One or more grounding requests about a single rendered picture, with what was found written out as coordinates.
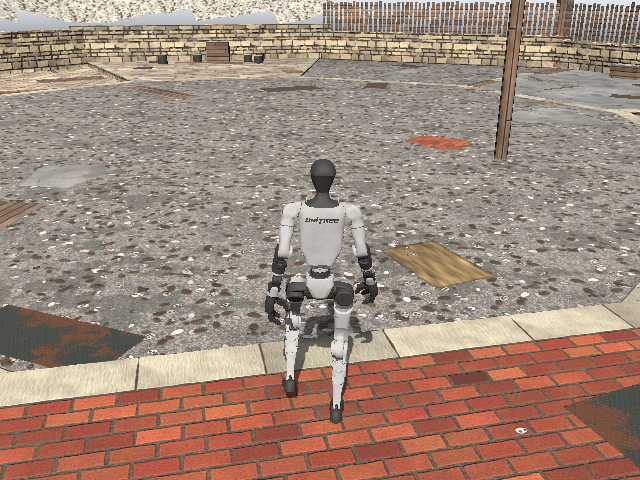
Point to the robot right upper arm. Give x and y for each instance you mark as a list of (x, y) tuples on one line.
[(353, 213)]

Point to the robot left upper arm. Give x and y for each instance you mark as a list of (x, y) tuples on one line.
[(289, 212)]

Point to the robot left foot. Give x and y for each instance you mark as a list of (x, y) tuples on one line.
[(289, 385)]

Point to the robot right hand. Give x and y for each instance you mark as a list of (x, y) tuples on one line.
[(372, 289)]

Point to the right robot forearm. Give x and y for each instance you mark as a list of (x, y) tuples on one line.
[(367, 268)]

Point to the left robot forearm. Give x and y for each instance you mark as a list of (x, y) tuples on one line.
[(277, 274)]

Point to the right robot shin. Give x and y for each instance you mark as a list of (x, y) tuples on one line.
[(338, 376)]

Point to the robot left hand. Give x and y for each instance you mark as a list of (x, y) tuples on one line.
[(269, 308)]

